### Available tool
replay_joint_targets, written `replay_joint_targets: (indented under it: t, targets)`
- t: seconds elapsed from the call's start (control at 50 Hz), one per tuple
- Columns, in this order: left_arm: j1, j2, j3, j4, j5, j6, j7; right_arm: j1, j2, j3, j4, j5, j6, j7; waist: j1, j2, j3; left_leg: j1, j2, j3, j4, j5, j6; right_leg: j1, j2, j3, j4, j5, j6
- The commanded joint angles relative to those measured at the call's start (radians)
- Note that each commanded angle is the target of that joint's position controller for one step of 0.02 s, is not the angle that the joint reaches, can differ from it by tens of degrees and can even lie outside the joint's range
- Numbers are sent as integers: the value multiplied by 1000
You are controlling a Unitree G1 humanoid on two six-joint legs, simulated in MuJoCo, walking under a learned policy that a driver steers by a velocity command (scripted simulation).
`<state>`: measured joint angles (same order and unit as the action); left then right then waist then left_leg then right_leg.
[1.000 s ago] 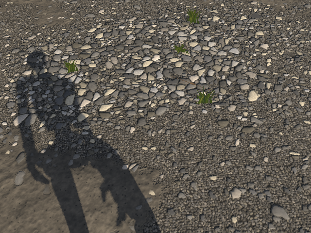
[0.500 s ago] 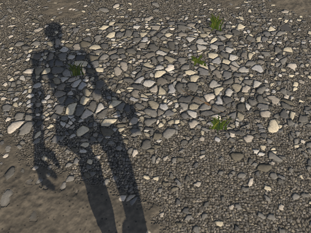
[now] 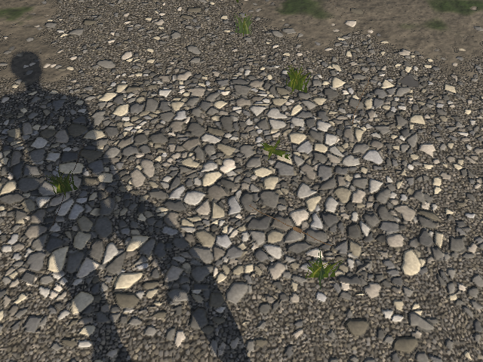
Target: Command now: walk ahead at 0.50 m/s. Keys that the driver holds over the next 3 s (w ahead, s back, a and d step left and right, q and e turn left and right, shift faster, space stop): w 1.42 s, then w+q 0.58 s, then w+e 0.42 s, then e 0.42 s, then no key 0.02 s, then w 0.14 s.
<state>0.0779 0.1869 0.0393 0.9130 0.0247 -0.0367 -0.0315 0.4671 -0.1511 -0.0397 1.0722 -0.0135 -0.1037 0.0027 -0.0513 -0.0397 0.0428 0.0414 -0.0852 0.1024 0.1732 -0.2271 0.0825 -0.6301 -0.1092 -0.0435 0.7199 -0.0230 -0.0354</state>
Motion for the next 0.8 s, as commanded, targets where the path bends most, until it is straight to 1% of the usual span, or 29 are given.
replay_joint_targets:
  t: [0.02, 0.06, 0.08, 0.1, 0.12, 0.14, 0.16, 0.18, 0.2, 0.22, 0.24, 0.26, 0.28, 0.3, 0.34, 0.38, 0.44, 0.48, 0.54, 0.6, 0.64, 0.66, 0.68, 0.7, 0.72, 0.74, 0.76, 0.78, 0.8]
  targets:
    - [-119, 43, 3, -84, -4, -17, 1, 81, -132, -20, -13, -4, -8, -8, -8, 110, 76, 7, 285, -121, -36, 431, 117, -18, 37, -40, -89, 19, -16]
    - [-134, 54, 7, -98, -3, -24, 2, 81, -142, -23, -7, -10, -5, -15, -1, 113, 81, 63, 309, -119, 1, 507, 114, -3, 49, -41, -131, -32, -40]
    - [-120, 59, 10, -98, -2, -28, 3, 68, -149, -26, -6, -11, -3, -18, 13, 115, 75, 80, 316, -111, 34, 583, 106, 32, 62, -46, -153, -69, -56]
    - [-77, 67, 16, -88, -2, -33, 7, 48, -159, -28, -8, -13, -2, -21, 38, 121, 53, 84, 316, -97, 93, 717, 95, 104, 88, -57, -173, -108, -73]
    - [13, 82, 26, -60, -1, -39, 14, 33, -170, -32, -8, -14, 1, -22, 78, 125, 5, 83, 308, -85, 201, 840, 82, 215, 122, -69, -194, -137, -92]
    - [178, 98, 39, -2, 5, -47, 22, 12, -173, -32, -12, -11, 6, -21, 148, 97, -79, 43, 272, -53, 385, 852, 63, 404, 151, -86, -259, -96, -114]
    - [354, 158, 60, 43, 29, -57, 32, 7, -149, -23, -33, -1, 7, -17, 207, 47, -190, -146, 230, -30, 640, 600, 44, 669, 20, 54, -261, -133, -156]
    - [448, 271, 88, 51, 48, -56, 33, 111, -46, -3, -61, 43, 8, -5, 172, -180, -327, -509, 53, 16, 1048, -35, -5, 959, -294, 551, -345, -236, -288]
    - [382, 249, 85, 46, 9, -39, 24, 82, -124, -26, -52, 22, 9, -4, 153, -95, -331, -616, 33, -140, 1165, -265, 11, 915, -303, 719, -453, -257, -297]
    - [262, 196, 69, 31, -7, -38, 21, -14, -136, -32, -80, 13, 11, -4, 106, -38, -167, -673, 97, -155, 1166, -177, 18, 769, -267, 544, -461, -291, -258]
    - [203, 129, 51, 23, -8, -45, 16, -71, -122, -28, -92, 7, 5, 0, 90, 14, -78, -655, 133, -152, 1105, -103, 17, 634, -221, 428, -500, -213, -224]
    - [181, 97, 41, 30, -6, -52, 17, -85, -105, -29, -90, -2, 11, 2, 60, 12, -38, -617, 161, -147, 1045, -66, 14, 554, -170, 336, -525, -154, -185]
    - [185, 66, 30, 44, -11, -58, 23, -67, -91, -27, -86, -18, 25, 8, 33, -10, -21, -567, 178, -143, 998, -49, 3, 491, -131, 266, -545, -94, -159]
    - [208, 58, 25, 57, -10, -64, 27, -51, -76, -26, -79, -23, 38, 14, 21, -19, -25, -538, 180, -135, 977, -38, -6, 471, -115, 226, -555, -49, -152]
    - [263, 86, 28, 78, -14, -76, 31, -77, -72, -27, -90, -26, 54, 23, 12, -17, -18, -560, 184, -114, 945, -12, -23, 469, -100, 182, -569, 42, -160]
    - [298, 108, 30, 85, -15, -79, 32, -160, -81, -27, -119, -26, 65, 27, 20, -14, 10, -632, 200, -98, 890, 51, -40, 481, -92, 154, -598, 40, -163]
    - [356, 100, 23, 95, -15, -75, 32, -296, -93, -26, -165, -19, 68, 31, 50, -17, 44, -721, 211, -78, 764, 144, -62, 529, -81, 128, -620, 74, -162]
    - [384, 99, 20, 100, -15, -75, 32, -368, -86, -19, -190, -14, 64, 32, 67, -16, 54, -721, 200, -61, 655, 191, -68, 556, -70, 104, -618, 117, -157]
    - [435, 103, 17, 116, -13, -76, 36, -456, -76, -9, -220, -9, 60, 32, 93, -26, 61, -702, 173, -33, 526, 233, -59, 618, -75, 78, -606, 189, -156]
    - [468, 109, 18, 134, -5, -72, 43, -515, -86, -8, -247, -9, 52, 30, 106, -31, 75, -701, 155, -24, 447, 204, -32, 708, -103, 72, -573, 259, -163]
    - [459, 120, 22, 139, 0, -69, 49, -515, -98, -12, -257, -9, 44, 28, 91, -32, 76, -670, 140, -21, 405, 144, -5, 756, -125, 66, -528, 353, -158]
    - [440, 128, 24, 138, 2, -68, 52, -486, -104, -16, -252, -9, 39, 25, 71, -35, 62, -613, 120, -11, 382, 106, 13, 763, -127, 53, -483, 460, -148]
    - [422, 139, 28, 137, 3, -67, 53, -424, -115, -23, -235, -9, 34, 19, 42, -42, 28, -521, 89, 2, 365, 69, 31, 763, -123, 41, -404, 599, -136]
    - [406, 147, 30, 137, 3, -62, 52, -299, -130, -34, -194, -11, 27, 11, -11, -33, -37, -380, 53, 17, 319, 72, 52, 752, -103, 23, -258, 680, -122]
    - [394, 138, 26, 130, -3, -59, 50, -124, -162, -50, -136, -25, 17, 1, -78, 0, -133, -143, 75, -10, 284, 112, 80, 643, -61, -8, -51, 579, -102]
    - [421, 78, 9, 93, -29, -59, 42, 35, -258, -75, -111, -52, 11, -9, -106, 135, -271, 149, 332, -320, 265, 20, 152, 373, 20, -57, 285, 189, -69]
    - [511, 37, 8, 95, -47, -58, 34, 35, -311, -88, -106, -41, 21, 2, -52, 291, -351, 290, 526, -757, 125, 19, 263, 98, 195, -5, 572, -523, -49]
    - [407, 110, 27, 86, -23, -50, 37, -79, -261, -77, -122, -8, 30, 8, -19, 127, -229, 171, 463, -678, 97, -86, 216, 19, 119, 104, 617, -434, -68]
    - [329, 105, 27, 61, -17, -56, 31, -174, -195, -58, -140, 0, 28, 12, 6, 88, -100, 13, 430, -534, 62, -66, 183, 10, 80, 96, 573, -338, -69]
